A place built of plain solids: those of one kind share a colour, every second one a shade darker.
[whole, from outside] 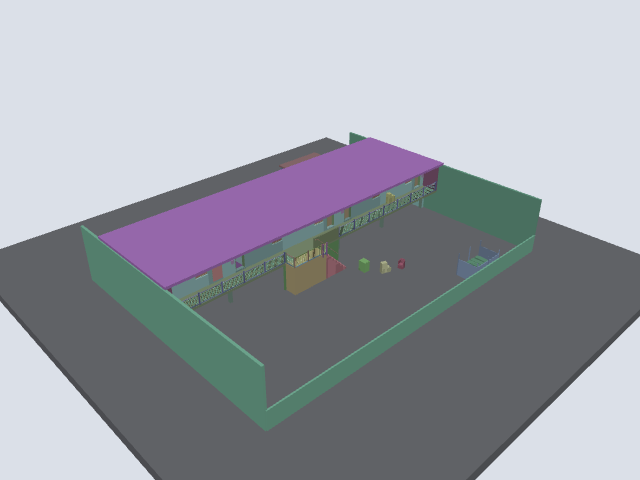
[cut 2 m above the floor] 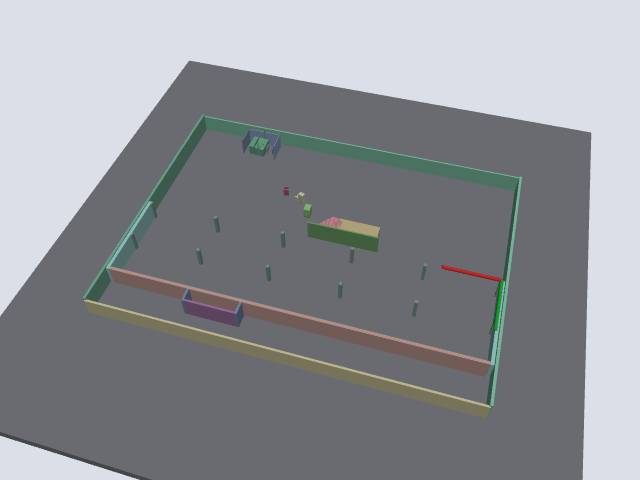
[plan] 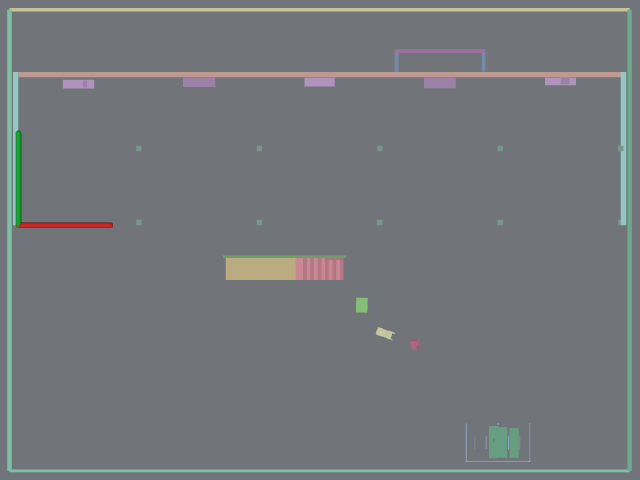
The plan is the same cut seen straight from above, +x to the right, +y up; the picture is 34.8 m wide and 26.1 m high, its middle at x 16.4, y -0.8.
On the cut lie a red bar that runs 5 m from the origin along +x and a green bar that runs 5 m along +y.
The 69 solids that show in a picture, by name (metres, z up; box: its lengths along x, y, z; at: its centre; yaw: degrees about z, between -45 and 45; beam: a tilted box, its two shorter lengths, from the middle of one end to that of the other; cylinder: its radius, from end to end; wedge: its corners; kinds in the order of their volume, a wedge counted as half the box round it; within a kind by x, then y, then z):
{
 "roof_1": {"box": [33.76, 10.52, 0.25], "at": [16.38, 3.28, 5.75]},
 "site_fence_1": {"box": [0.24, 25.08, 5.67], "at": [-0.48, -0.82, 2.79]},
 "site_fence_2": {"box": [33.72, 0.15, 1.85], "at": [16.38, -13.36, 0.88]},
 "site_fence_3": {"box": [0.24, 25.08, 5.67], "at": [33.24, -0.82, 2.79]},
 "gable_1": {"box": [0.3, 8.34, 5.67], "at": [-0.15, 4.17, 2.79]},
 "gable_2": {"box": [0.3, 8.34, 5.67], "at": [32.91, 4.17, 2.79]},
 "back_1": {"box": [32.76, 0.3, 2.61], "at": [16.38, 8.19, 1.26]},
 "face_1": {"box": [3.3, 0.3, 3.06], "at": [1.65, 0.15, 4.09]},
 "face_2": {"box": [1.2, 0.3, 1.3], "at": [3.9, 0.15, 3.21]},
 "face_3": {"box": [0.4, 0.3, 3.06], "at": [4.7, 0.15, 4.09]},
 "face_4": {"box": [1.4, 0.3, 3.06], "at": [6.55, 0.15, 4.09]},
 "face_5": {"box": [3.1, 0.3, 3.06], "at": [9.75, 0.15, 4.09]},
 "face_6": {"box": [1.2, 0.3, 1.3], "at": [11.9, 0.15, 3.21]},
 "face_7": {"box": [3.9, 0.3, 3.06], "at": [14.45, 0.15, 4.09]},
 "face_8": {"box": [1.2, 0.3, 1.3], "at": [17.0, 0.15, 3.21]},
 "face_9": {"box": [1.4, 0.3, 3.06], "at": [19.65, 0.15, 4.09]},
 "face_10": {"box": [3.1, 0.3, 3.06], "at": [22.86, 0.15, 4.09]},
 "face_11": {"box": [1.2, 0.3, 1.3], "at": [25.01, 0.15, 3.21]},
 "face_12": {"box": [3.9, 0.3, 3.06], "at": [27.56, 0.15, 4.09]},
 "face_13": {"box": [1.2, 0.3, 1.3], "at": [30.11, 0.15, 3.21]},
 "deck_1": {"box": [32.76, 1.78, 0.24], "at": [16.38, -0.89, 2.69]},
 "head_1": {"box": [3.8, 1.2, 2.86], "at": [13.17, -2.38, 1.38]},
 "site_backwall_1": {"box": [33.72, 0.2, 1.85], "at": [16.38, 11.72, 0.88]},
 "step_1": {"box": [0.6, 1.2, 2.46], "at": [15.17, -2.38, 1.18]},
 "step_2": {"box": [0.6, 1.2, 2.26], "at": [15.37, -2.38, 1.08]},
 "step_3": {"box": [0.6, 1.2, 2.06], "at": [15.58, -2.38, 0.98]},
 "step_4": {"box": [0.6, 1.2, 1.86], "at": [15.78, -2.38, 0.88]},
 "step_5": {"box": [0.6, 1.2, 1.66], "at": [15.98, -2.38, 0.78]},
 "step_6": {"box": [0.6, 1.2, 1.46], "at": [16.18, -2.38, 0.68]},
 "step_7": {"box": [0.6, 1.2, 1.26], "at": [16.38, -2.38, 0.58]},
 "step_8": {"box": [0.6, 1.2, 1.05], "at": [16.58, -2.38, 0.48]},
 "step_9": {"box": [0.6, 1.2, 0.85], "at": [16.78, -2.38, 0.38]},
 "step_10": {"box": [0.6, 1.2, 0.65], "at": [16.98, -2.38, 0.28]},
 "step_11": {"box": [0.6, 1.2, 0.45], "at": [17.18, -2.38, 0.18]},
 "step_12": {"box": [0.6, 1.2, 0.25], "at": [17.38, -2.38, 0.08]},
 "bay_back_1": {"box": [4.95, 0.21, 5.67], "at": [22.93, 9.46, 2.79]},
 "piece_1": {"box": [1.72, 0.48, 1.03], "at": [3.27, 7.68, 0.46]},
 "piece_2": {"box": [1.75, 0.5, 1.05], "at": [9.83, 7.77, 0.48]},
 "piece_3": {"box": [1.65, 0.48, 1.02], "at": [16.38, 7.79, 0.46]},
 "piece_4": {"box": [1.72, 0.58, 1.01], "at": [22.92, 7.74, 0.46]},
 "piece_5": {"box": [1.69, 0.41, 0.99], "at": [29.48, 7.82, 0.45]},
 "piece_6": {"box": [0.47, 0.39, 1.03], "at": [29.73, 7.87, 0.46]},
 "bay_side_1": {"box": [0.21, 1.23, 5.67], "at": [20.56, 8.96, 2.79]},
 "bay_side_2": {"box": [0.21, 1.23, 5.67], "at": [25.3, 8.96, 2.79]},
 "spine_1": {"box": [6.71, 0.15, 2.63], "at": [14.48, -1.71, 1.27]},
 "bike_shelter_bike_1": {"box": [0.51, 1.75, 0.98], "at": [25.84, -11.79, 0.44]},
 "bike_shelter_bike_2": {"box": [0.5, 1.67, 1.03], "at": [26.34, -11.8, 0.46]},
 "bike_shelter_bike_3": {"box": [0.51, 1.63, 1.07], "at": [26.95, -11.84, 0.48]},
 "column_1": {"box": [0.3, 0.3, 2.61], "at": [6.55, 0.15, 1.26]},
 "column_2": {"box": [0.3, 0.3, 2.61], "at": [6.55, 4.17, 1.26]},
 "column_3": {"box": [0.3, 0.3, 2.61], "at": [13.1, 0.15, 1.26]},
 "column_4": {"box": [0.3, 0.3, 2.61], "at": [13.1, 4.17, 1.26]},
 "column_5": {"box": [0.3, 0.3, 2.61], "at": [19.65, 0.15, 1.26]},
 "column_6": {"box": [0.3, 0.3, 2.61], "at": [19.65, 4.17, 1.26]},
 "column_7": {"box": [0.3, 0.3, 2.61], "at": [26.21, 0.15, 1.26]},
 "column_8": {"box": [0.3, 0.3, 2.61], "at": [26.21, 4.17, 1.26]},
 "column_9": {"box": [0.3, 0.3, 2.61], "at": [32.76, 0.15, 1.26]},
 "column_10": {"box": [0.3, 0.3, 2.61], "at": [32.76, 4.17, 1.26]},
 "bay_roof_1": {"box": [5.15, 1.38, 0.2], "at": [22.93, 8.98, 5.72]},
 "deck_end_1": {"box": [0.15, 1.78, 2.85], "at": [32.68, -0.89, 4.19]},
 "bike_shelter_1": {"box": [0.05, 1.95, 1.77], "at": [24.35, -11.82, 0.83]},
 "bike_shelter_2": {"box": [3.37, 0.05, 1.77], "at": [26.08, -12.84, 0.83]},
 "bike_shelter_3": {"box": [0.05, 1.95, 1.77], "at": [27.8, -11.82, 0.83]},
 "foot_bin_1": {"box": [0.62, 0.81, 1.1], "at": [18.67, -4.34, 0.5], "yaw": -1.4},
 "deck_guard_stair_1": {"box": [3.12, 0.15, 1.15], "at": [16.27, -1.71, 3.34]},
 "foot_pram_1": {"box": [0.55, 0.4, 1.12], "at": [19.75, -5.82, 0.51], "yaw": -19.6},
 "foot_chair_1": {"box": [0.45, 0.5, 0.49], "at": [21.55, -6.47, 0.2], "yaw": 17.1},
 "more_security_gate_gate_1": {"box": [0.95, 0.06, 1.95], "at": [5.38, -0.03, 3.93]},
 "doorleaf_door_1": {"box": [0.89, 0.036, 1.92], "at": [18.48, 0.28, 3.92]}
}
